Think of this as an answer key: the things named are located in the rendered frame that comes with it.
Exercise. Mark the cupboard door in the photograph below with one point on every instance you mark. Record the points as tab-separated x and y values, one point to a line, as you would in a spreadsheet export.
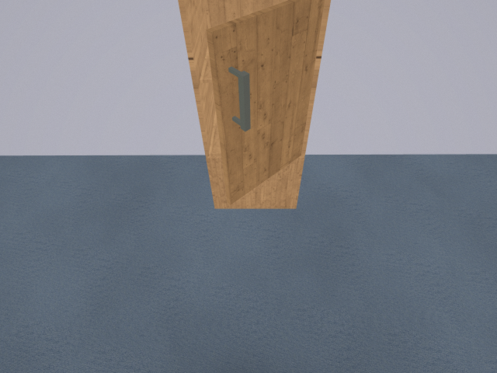
277	46

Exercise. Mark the handle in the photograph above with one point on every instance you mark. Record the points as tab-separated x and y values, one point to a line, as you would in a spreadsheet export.
244	98

